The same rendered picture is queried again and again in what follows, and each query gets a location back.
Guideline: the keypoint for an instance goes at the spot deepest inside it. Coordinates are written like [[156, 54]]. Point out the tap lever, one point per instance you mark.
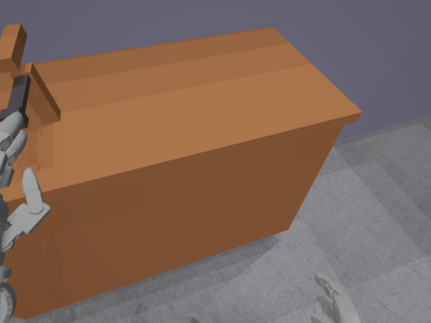
[[18, 99]]

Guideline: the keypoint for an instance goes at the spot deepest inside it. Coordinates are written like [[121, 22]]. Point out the left robot forearm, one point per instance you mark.
[[8, 297]]

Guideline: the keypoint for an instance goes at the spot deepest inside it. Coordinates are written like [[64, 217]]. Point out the right robot hand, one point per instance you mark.
[[342, 310]]

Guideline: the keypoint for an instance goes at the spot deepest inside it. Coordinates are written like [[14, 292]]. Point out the left robot hand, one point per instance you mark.
[[28, 216]]

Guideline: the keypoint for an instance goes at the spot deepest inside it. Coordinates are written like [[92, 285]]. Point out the counter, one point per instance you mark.
[[158, 156]]

